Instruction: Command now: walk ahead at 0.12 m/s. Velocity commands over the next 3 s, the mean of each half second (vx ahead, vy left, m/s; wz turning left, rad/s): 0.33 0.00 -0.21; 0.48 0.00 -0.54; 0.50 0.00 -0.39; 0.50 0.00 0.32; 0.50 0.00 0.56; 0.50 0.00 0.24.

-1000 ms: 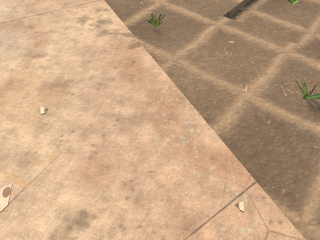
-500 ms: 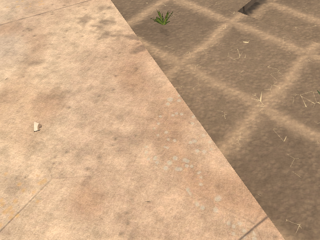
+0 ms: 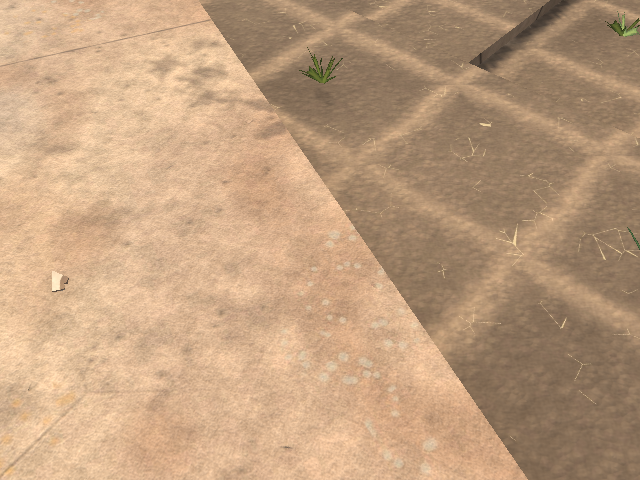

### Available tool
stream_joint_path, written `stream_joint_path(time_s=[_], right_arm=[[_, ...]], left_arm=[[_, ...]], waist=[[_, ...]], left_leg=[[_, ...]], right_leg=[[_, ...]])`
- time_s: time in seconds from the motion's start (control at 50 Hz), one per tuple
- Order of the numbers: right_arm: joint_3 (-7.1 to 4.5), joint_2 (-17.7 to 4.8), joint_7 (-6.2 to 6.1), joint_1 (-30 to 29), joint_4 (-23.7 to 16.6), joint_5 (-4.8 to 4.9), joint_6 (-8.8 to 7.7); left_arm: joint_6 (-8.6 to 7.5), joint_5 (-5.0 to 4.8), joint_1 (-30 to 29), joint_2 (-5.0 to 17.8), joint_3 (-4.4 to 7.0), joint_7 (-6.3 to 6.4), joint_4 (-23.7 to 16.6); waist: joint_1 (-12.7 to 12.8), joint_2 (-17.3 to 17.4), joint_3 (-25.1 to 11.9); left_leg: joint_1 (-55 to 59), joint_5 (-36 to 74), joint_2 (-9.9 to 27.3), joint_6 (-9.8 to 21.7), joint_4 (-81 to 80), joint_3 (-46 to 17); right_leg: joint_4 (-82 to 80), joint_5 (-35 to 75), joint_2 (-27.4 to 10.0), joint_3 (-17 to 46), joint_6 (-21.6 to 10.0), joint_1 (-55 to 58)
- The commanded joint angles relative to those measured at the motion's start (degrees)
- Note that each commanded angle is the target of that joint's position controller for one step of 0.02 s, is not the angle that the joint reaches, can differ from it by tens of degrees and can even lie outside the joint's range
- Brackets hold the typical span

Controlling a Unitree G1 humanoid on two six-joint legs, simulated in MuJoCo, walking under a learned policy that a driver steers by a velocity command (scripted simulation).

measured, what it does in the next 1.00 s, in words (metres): walks ahead, turning right: right foot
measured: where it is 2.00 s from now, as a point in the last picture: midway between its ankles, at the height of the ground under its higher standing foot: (470, 358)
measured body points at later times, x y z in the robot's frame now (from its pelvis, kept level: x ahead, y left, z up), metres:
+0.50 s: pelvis +0.14 +0.03 +0.00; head +0.15 +0.04 +0.45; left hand +0.31 +0.26 -0.13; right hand +0.04 -0.20 -0.14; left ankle +0.03 +0.13 -0.74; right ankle +0.22 -0.14 -0.67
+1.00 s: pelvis +0.39 -0.07 +0.01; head +0.41 -0.10 +0.46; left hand +0.55 +0.15 -0.11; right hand +0.46 -0.39 -0.08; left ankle +0.61 +0.06 -0.66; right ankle +0.36 -0.12 -0.74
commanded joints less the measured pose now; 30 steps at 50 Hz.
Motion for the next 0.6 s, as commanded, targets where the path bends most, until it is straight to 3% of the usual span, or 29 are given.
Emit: stream_joint_path(time_s=[0.02,0.04,0.08,0.14,0.16,0.18,0.22,0.24,0.26,0.28,0.3,0.32,0.36,0.4,0.5,0.56,0.6], right_arm=[[-1.5,-6.9,-0.28,4.0,-0.3,0.7,0.03],[-1.5,-6.7,-0.34,3.6,-0.8,0.94,-0.26],[-1.2,-5.4,-0.13,2.4,-1.8,1.35,-1.86],[-0.8,-2.8,1.08,-1.3,-4.0,1.2,-4.2],[-0.74,-2.6,1.54,-2.3,-4.7,1.18,-4.69],[-0.87,-3.0,1.91,-2.0,-4.7,1.18,-5.15],[-1.25,-3.4,2.23,4.0,-2.4,1.49,-5.96],[-2.19,-5.4,2.02,10.3,0.2,1.21,-5.92],[-3.75,-10.0,1.45,18.8,2.5,0.65,-5.6],[-5.24,-15.9,1.67,24.1,3.3,0.33,-5.48],[-3.57,-10.2,1.39,22.0,2.4,-0.65,-5.79],[-2.55,-6.8,1.33,18.0,0.8,-0.59,-6.07],[-2.01,-6.2,1.86,12.1,-0.9,0.19,-5.92],[-1.25,-4.4,1.85,11.4,-1.4,-0.66,-5.41],[-1.54,-8.0,0.5,10.4,-2.5,-1.48,-5.2],[-1.91,-9.6,0.08,12.9,-2.3,-0.64,-5.09],[-2.14,-10.4,0.09,13.0,-2.4,-0.13,-4.87]], left_arm=[[-0.01,-0.78,2.5,5.7,1.4,0.31,-0.7],[-0.26,-1.07,2.7,6.0,1.53,0.39,-0.8],[-1.79,-1.69,4.6,6.4,1.69,0.25,-0.7],[-3.69,-1.74,11.2,9.8,2.83,-0.42,0.8],[-4.06,-1.6,10.9,10.1,2.79,-0.58,0.7],[-4.29,-1.53,9.2,9.4,2.53,-0.72,0.0],[-3.87,-2.41,2.2,9.5,2.44,-1.09,-2.5],[-3.48,-2.84,-2.6,9.4,2.43,-1.1,-4.4],[-3.74,-2.89,-7.2,6.2,1.67,-1.17,-6.6],[-4.81,-2.6,-6.2,3.3,1.03,-0.95,-8.5],[-5.28,-2.41,-4.8,6.1,1.91,-0.88,-7.1],[-5.34,-2.95,-2.0,5.9,2.12,-1.35,-6.0],[-4.84,-3.08,-1.4,4.6,2.28,-1.54,-5.2],[-3.96,-2.61,-2.3,3.5,2.54,-2.2,-5.6],[-2.86,-1.98,-12.8,0.7,1.28,-3.56,-11.4],[-2.7,-1.68,-18.1,0.9,0.78,-4.73,-14.4],[-2.66,-1.78,-19.6,1.7,0.93,-5.43,-15.8]], waist=[[0.0,0.2,0.2],[0.1,-0.4,3.1],[1.1,-2.2,6.5],[2.9,-8.8,4.8],[2.4,-9.6,5.0],[1.3,-8.9,4.7],[-3.6,-7.1,3.1],[-6.9,-4.3,2.1],[-10.2,4.7,0.7],[-10.3,18.9,-1.3],[-8.4,11.1,0.0],[-5.4,6.9,1.4],[-2.8,4.9,3.3],[-2.1,5.8,2.7],[-2.7,4.2,6.8],[-3.7,4.2,7.4],[-2.7,4.4,7.0]], left_leg=[[-3.9,-12.2,0.0,4.4,-4.1,-0.4],[-6.6,-18.4,0.3,5.4,-4.0,-1.0],[-11.5,-19.2,0.7,6.4,-1.5,-1.4],[-18.7,-8.6,-1.3,6.1,11.4,2.8],[-18.6,-8.3,-1.0,6.8,12.9,2.0],[-17.5,-9.8,-0.4,7.3,12.7,1.2],[-4.3,-5.9,-0.7,8.4,0.0,2.2],[8.5,-0.2,0.1,8.1,-5.7,0.2],[20.0,-1.7,8.1,9.3,-12.0,-10.6],[28.3,2.7,20.2,14.8,-17.5,-29.8],[27.3,8.3,22.8,15.8,-15.6,-31.1],[26.9,12.5,20.9,13.3,-14.6,-24.6],[23.9,19.3,17.2,8.6,-15.9,-12.9],[19.3,24.4,13.6,6.3,-17.0,-4.6],[10.1,25.3,11.5,6.4,-22.1,5.0],[11.4,28.3,12.9,6.4,-22.2,8.5],[14.5,38.0,13.8,6.1,-19.3,10.8]], right_leg=[[-3.2,-15.7,-1.1,1.9,-3.3,0.3],[-4.3,-22.8,-2.2,3.7,-4.4,-1.9],[-6.8,-27.3,-5.8,9.4,-6.8,-1.9],[-14.6,-27.5,-17.1,27.1,-13.2,6.5],[-15.5,-24.5,-19.7,32.2,-15.0,5.5],[-14.9,-19.4,-19.8,32.0,-14.9,4.9],[-11.7,-10.5,-15.1,23.7,-11.0,-1.7],[-7.2,-5.5,-10.5,17.6,-7.8,-10.4],[8.2,-1.7,-3.2,7.8,-3.2,-21.3],[24.5,-10.8,2.9,2.4,-0.9,-32.4],[35.5,-16.7,0.9,9.3,-1.6,-36.5],[39.4,-12.2,-0.7,12.4,-2.9,-38.3],[37.4,-3.4,-3.2,12.0,-4.1,-38.6],[35.3,2.4,-4.1,8.9,-3.6,-33.8],[20.2,12.5,-4.0,3.4,-1.7,-29.1],[13.9,14.0,-3.7,-0.4,-2.7,-26.1],[10.9,12.1,-2.7,-2.2,-4.4,-23.8]])
Next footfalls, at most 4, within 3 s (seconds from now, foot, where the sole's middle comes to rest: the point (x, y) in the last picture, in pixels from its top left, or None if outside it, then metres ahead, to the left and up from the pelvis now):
0.72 right None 0.39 -0.13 -0.77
1.22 left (366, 377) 0.74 -0.08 -0.77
1.76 right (519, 380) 0.77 -0.46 -0.85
2.26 left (456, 259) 1.15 -0.36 -0.85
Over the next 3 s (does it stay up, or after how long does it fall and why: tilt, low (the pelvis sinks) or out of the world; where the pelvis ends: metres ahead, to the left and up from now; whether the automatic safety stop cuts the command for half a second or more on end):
stays up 1.36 -0.51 -0.07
